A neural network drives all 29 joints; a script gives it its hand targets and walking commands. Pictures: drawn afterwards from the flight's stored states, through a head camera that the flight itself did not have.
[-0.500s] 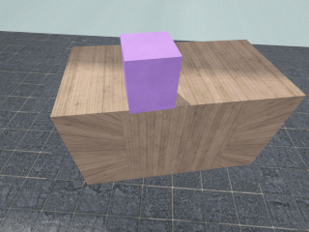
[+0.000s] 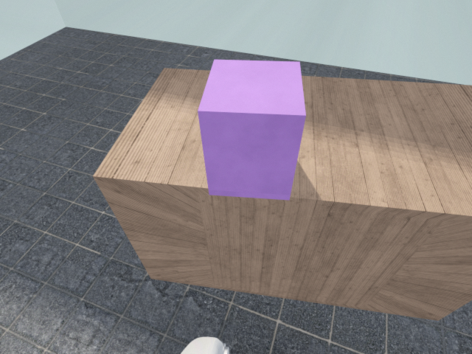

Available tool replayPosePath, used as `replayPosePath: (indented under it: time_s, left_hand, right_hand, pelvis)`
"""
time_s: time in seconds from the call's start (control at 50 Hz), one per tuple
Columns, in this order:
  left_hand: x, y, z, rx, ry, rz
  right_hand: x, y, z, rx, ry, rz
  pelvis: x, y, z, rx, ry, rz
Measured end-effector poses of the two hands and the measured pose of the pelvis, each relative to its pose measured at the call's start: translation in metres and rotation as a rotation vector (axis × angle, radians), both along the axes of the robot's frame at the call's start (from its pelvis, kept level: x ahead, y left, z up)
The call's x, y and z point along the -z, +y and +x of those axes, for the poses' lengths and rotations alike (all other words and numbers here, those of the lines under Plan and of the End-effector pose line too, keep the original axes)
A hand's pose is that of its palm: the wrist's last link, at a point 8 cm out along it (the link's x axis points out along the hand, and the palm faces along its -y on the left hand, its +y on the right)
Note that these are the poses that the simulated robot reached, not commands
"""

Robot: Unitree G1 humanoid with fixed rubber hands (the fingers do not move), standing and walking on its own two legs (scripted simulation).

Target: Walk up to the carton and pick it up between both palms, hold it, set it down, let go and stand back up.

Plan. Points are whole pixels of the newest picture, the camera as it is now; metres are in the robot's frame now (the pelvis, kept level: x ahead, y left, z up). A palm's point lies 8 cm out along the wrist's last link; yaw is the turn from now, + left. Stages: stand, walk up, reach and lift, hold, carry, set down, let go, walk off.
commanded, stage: walk up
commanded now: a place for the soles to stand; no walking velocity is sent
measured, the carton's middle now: (252, 131) +0.60 +0.01 +0.04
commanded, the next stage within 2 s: none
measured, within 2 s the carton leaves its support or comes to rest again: neither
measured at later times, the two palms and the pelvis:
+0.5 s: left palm (153, 320) +0.22 +0.20 -0.14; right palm (414, 334) +0.21 -0.30 -0.13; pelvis +0.17 -0.06 -0.01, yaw +4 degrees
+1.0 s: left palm (149, 327) +0.20 +0.20 -0.13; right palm (405, 301) +0.27 -0.30 -0.12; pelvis +0.15 -0.07 -0.01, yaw +6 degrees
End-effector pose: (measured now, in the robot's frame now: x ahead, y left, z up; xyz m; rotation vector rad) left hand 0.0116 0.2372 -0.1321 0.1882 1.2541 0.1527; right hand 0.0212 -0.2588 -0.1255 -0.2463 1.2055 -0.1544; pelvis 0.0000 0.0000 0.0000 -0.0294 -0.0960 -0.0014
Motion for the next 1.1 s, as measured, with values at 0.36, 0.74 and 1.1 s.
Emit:
replayPosePath:
  time_s: [0.36, 0.74, 1.1]
  left_hand:
    - [0.025, -0.013, 0.083, -0.003, 0.159, -0.033]
    - [-0.022, -0.080, 0.266, -0.019, -0.230, 0.069]
    - [0.001, -0.045, 0.170, -0.063, -0.060, 0.040]
  right_hand:
    - [-0.015, 0.001, 0.172, -0.044, -0.119, -0.037]
    - [0.016, -0.092, 0.270, -0.107, -0.067, -0.014]
    - [-0.014, -0.036, 0.227, -0.090, -0.108, 0.034]
  pelvis:
    - [0.008, -0.029, 0.128, -0.077, 0.024, 0.042]
    - [0.012, -0.091, 0.176, -0.095, 0.052, 0.028]
    - [0.001, -0.071, 0.147, -0.074, 0.058, 0.028]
